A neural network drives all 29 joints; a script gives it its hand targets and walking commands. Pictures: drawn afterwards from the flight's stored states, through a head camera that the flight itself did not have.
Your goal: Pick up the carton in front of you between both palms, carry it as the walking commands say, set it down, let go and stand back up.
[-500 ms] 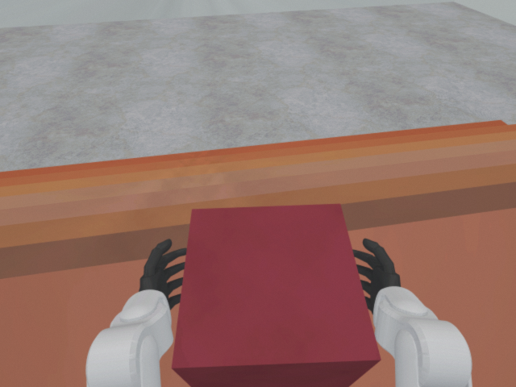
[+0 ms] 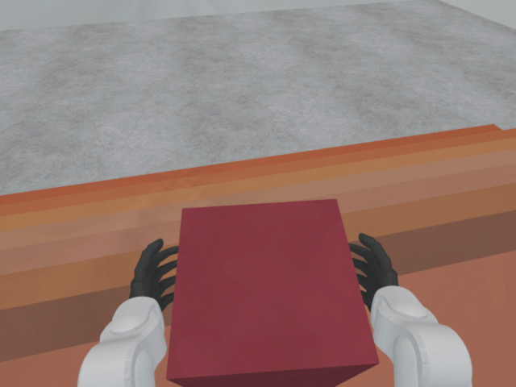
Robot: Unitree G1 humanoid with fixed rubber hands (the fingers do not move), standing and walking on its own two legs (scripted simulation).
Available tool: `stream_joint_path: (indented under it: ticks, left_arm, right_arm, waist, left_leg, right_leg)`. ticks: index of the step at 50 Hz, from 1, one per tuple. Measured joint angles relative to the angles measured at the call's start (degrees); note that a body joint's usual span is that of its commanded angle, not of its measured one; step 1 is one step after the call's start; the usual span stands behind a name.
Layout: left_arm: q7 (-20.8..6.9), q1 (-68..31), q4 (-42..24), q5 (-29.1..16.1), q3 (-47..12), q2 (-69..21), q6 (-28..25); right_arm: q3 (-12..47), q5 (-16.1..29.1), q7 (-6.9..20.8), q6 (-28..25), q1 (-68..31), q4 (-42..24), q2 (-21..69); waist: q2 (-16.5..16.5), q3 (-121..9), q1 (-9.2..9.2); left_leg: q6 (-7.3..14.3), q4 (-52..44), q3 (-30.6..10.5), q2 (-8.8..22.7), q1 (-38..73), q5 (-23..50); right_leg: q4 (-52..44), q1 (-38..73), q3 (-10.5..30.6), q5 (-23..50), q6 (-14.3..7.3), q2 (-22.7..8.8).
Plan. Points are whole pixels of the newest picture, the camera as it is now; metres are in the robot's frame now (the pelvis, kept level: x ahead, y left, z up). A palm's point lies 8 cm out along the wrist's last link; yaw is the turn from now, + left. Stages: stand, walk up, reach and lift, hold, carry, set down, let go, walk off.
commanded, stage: carry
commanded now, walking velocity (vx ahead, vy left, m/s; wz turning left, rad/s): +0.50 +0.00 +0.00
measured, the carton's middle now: (265, 306) +0.25 +0.00 +0.03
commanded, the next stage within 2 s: none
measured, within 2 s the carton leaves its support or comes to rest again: neither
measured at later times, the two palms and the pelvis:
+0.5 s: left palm (185, 124) +0.65 +0.16 +0.10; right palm (318, 121) +0.65 -0.14 +0.10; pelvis +0.32 +0.01 -0.01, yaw -1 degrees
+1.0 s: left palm (200, 71) +0.97 +0.15 +0.09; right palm (300, 70) +0.97 -0.15 +0.08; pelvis +0.65 +0.00 -0.05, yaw +2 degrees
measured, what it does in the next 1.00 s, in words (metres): walks ahead: right foot, then left foot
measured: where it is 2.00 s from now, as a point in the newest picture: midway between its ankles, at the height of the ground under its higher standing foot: (276, 222)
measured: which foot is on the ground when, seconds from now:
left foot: down 0.00-0.06, up 0.08-0.50, down 0.52-1.00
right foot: up 0.00-0.00, down 0.02-0.52, up 0.54-1.00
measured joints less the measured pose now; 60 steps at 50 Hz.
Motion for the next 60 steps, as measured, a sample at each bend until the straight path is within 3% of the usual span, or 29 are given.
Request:
stream_joint_path:
  ticks: [1,2,4,6,9,16,24,27,30,33,39,43,46,48,52,54,55,57,58,60]
  left_arm:
    - [0.2,-0.9,-0.2,-0.4,0.1,0.1,0.5]
    - [0.5,-2.2,0.6,-0.8,0.0,0.2,0.6]
    - [1.1,-5.9,3.9,-1.3,0.2,0.5,1.0]
    - [1.5,-8.6,6.2,-1.9,1.1,0.5,1.4]
    - [1.7,-10.9,7.4,-2.4,2.7,0.3,1.3]
    - [1.7,-19.6,16.7,-2.6,7.7,0.1,-1.3]
    - [1.8,-29.8,28.9,-0.7,9.8,1.2,-4.1]
    - [1.9,-32.5,31.3,-0.9,11.1,2.9,-4.9]
    - [1.8,-33.8,32.8,-1.6,12.4,3.6,-5.9]
    - [1.8,-33.2,31.2,-1.3,14.1,1.4,-6.7]
    - [1.2,-28.1,22.0,-1.1,12.9,-1.2,-9.2]
    - [0.8,-25.1,18.7,-0.8,11.6,-1.1,-9.3]
    - [0.7,-24.4,18.7,-0.6,11.5,-0.1,-8.4]
    - [0.8,-24.7,20.2,-0.4,11.9,1.2,-7.8]
    - [1.4,-27.7,26.8,0.6,12.2,3.1,-6.5]
    - [1.8,-30.1,31.2,1.1,12.3,2.9,-5.9]
    - [1.8,-31.4,33.2,1.1,12.3,2.5,-5.6]
    - [2.0,-32.7,35.2,-0.1,12.3,2.0,-5.6]
    - [2.4,-32.3,35.4,-0.9,12.4,2.1,-5.7]
    - [3.0,-31.3,36.6,-2.6,12.7,2.4,-6.1]
  right_arm:
    - [-0.1,-0.1,0.0,0.4,-0.4,-0.7,0.0]
    - [-0.8,-0.2,-0.1,0.9,-1.2,-0.9,-0.2]
    - [-2.6,0.0,-0.5,1.7,-3.6,0.4,-0.3]
    - [-3.8,0.1,-0.9,2.4,-5.6,1.6,-0.3]
    - [-4.1,-0.1,-1.1,2.4,-8.2,3.1,-0.3]
    - [-8.0,-1.0,-1.1,-0.2,-17.6,12.9,0.7]
    - [-12.3,-0.4,-1.6,-3.2,-27.0,24.6,-1.5]
    - [-13.1,-0.6,-1.6,-5.5,-31.0,29.6,-1.0]
    - [-13.5,-1.0,-1.9,-7.2,-32.7,32.0,-0.3]
    - [-13.4,0.0,-2.3,-8.2,-30.9,30.1,-0.2]
    - [-12.8,2.6,-2.3,-10.3,-27.1,22.4,0.8]
    - [-11.4,2.9,-2.3,-10.0,-25.6,20.1,0.9]
    - [-10.1,2.2,-2.4,-9.2,-26.3,21.6,0.5]
    - [-8.8,0.9,-2.4,-8.5,-27.8,24.1,0.0]
    - [-8.1,-0.2,-3.1,-6.3,-30.7,29.7,-1.4]
    - [-9.3,0.4,-3.6,-5.2,-31.6,32.1,-2.3]
    - [-10.0,0.9,-3.7,-4.6,-31.7,32.7,-3.1]
    - [-11.0,1.9,-3.8,-4.8,-32.4,34.3,-4.3]
    - [-11.5,1.9,-3.9,-5.0,-32.6,35.0,-4.1]
    - [-13.1,0.7,-4.3,-5.0,-32.4,35.9,-2.4]
  waist:
    - [0.1,0.2,0.10]
    - [1.2,0.4,0.74]
    - [2.1,1.4,2.20]
    - [1.6,2.8,3.18]
    - [1.0,4.4,3.93]
    - [0.4,4.5,3.15]
    - [-0.4,3.7,2.08]
    - [-1.9,4.6,0.07]
    - [-1.3,7.7,-2.22]
    - [-0.8,9.9,-2.94]
    - [-0.2,12.1,-3.63]
    - [0.0,9.8,-3.21]
    - [-0.2,6.0,-2.64]
    - [-0.9,3.3,-3.41]
    - [-2.3,0.3,-4.79]
    - [-2.5,0.1,-2.73]
    - [-2.3,0.1,-0.74]
    - [-0.9,-0.2,3.61]
    - [-0.2,0.3,5.05]
    - [0.7,2.7,5.91]
  left_leg:
    - [-0.5,3.2,-0.5,0.6,0.4,-2.7]
    - [-0.6,9.0,-1.0,2.0,-0.5,-5.6]
    - [0.7,29.8,-4.9,3.4,-8.9,-4.2]
    - [2.3,48.7,-9.0,1.7,-19.2,-2.7]
    - [3.9,57.6,-10.4,1.1,-31.1,2.2]
    - [4.2,43.7,-8.4,3.1,-45.2,13.7]
    - [5.8,20.5,-4.6,0.8,-41.5,19.4]
    - [7.3,21.9,-3.1,-1.4,-39.5,15.5]
    - [7.2,24.6,-3.5,-2.0,-38.6,11.6]
    - [7.5,21.3,-3.7,-2.8,-35.3,10.5]
    - [7.2,18.5,-4.6,-3.4,-28.2,5.8]
    - [6.1,19.5,-5.3,-3.6,-23.3,0.2]
    - [5.1,22.0,-5.3,-4.1,-19.3,-5.6]
    - [4.4,24.5,-5.4,-5.0,-16.8,-10.1]
    - [2.6,32.5,-6.7,-6.1,-11.3,-21.2]
    - [2.2,43.3,-6.9,-5.1,-10.2,-23.5]
    - [2.2,53.0,-7.2,-3.9,-11.6,-19.8]
    - [2.0,73.2,-10.7,-3.4,-18.5,-18.6]
    - [2.0,78.4,-12.9,-4.1,-22.2,-16.3]
    - [2.2,79.4,-15.8,-4.7,-28.9,-10.5]
  right_leg:
    - [-1.4,1.8,-0.9,-1.2,-0.4,0.7]
    - [-0.1,2.5,-1.6,-0.8,-2.7,1.6]
    - [5.3,2.2,-2.2,-5.4,-4.8,1.8]
    - [5.4,4.0,-2.0,-8.2,-4.6,1.5]
    - [1.5,8.7,-1.7,-9.0,-4.0,1.9]
    - [-5.3,18.8,-0.3,-12.5,-2.7,2.5]
    - [-2.4,27.4,1.0,-23.7,1.0,2.4]
    - [13.3,23.6,3.7,-27.9,1.0,0.0]
    - [36.7,12.2,11.0,-27.2,-0.7,2.8]
    - [41.9,2.8,12.9,-23.7,-1.4,3.5]
    - [27.2,-6.0,13.0,-19.2,-1.5,2.4]
    - [20.8,-7.1,11.7,-10.0,-2.0,2.7]
    - [21.1,-6.6,10.3,-1.8,-2.4,2.7]
    - [18.5,-6.2,10.5,2.4,-2.3,2.3]
    - [3.3,-2.4,10.9,17.4,-2.3,1.1]
    - [0.4,1.4,9.1,19.7,-2.5,1.5]
    - [1.2,3.8,8.2,13.2,-3.5,2.1]
    - [7.5,4.2,8.5,-11.1,-4.9,5.2]
    - [10.7,2.6,8.2,-12.8,-5.7,6.4]
    - [15.0,1.5,7.1,-13.8,-7.0,8.0]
